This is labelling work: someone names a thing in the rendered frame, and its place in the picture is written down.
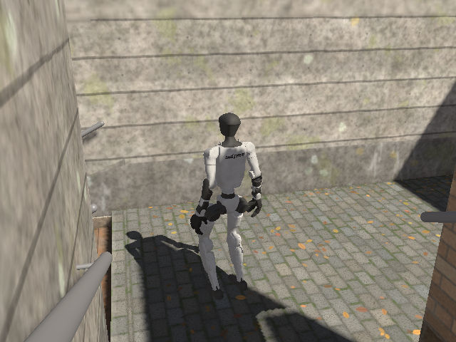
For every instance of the robot right forearm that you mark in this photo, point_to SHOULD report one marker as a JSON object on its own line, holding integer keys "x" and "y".
{"x": 256, "y": 188}

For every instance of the left robot upper arm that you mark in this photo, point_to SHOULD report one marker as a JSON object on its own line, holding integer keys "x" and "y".
{"x": 210, "y": 155}

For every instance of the robot right thigh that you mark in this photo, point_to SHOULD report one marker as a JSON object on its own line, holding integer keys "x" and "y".
{"x": 233, "y": 222}

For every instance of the robot left forearm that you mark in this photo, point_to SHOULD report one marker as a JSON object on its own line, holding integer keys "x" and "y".
{"x": 204, "y": 199}

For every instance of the humanoid robot head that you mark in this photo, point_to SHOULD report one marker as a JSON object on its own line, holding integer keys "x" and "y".
{"x": 229, "y": 124}

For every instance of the right robot upper arm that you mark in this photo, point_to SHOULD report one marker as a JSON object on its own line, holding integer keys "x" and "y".
{"x": 252, "y": 160}

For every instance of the robot left hand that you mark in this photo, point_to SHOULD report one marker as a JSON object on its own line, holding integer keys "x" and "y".
{"x": 196, "y": 223}

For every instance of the robot right hand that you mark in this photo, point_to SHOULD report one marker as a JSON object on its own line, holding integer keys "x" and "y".
{"x": 252, "y": 204}

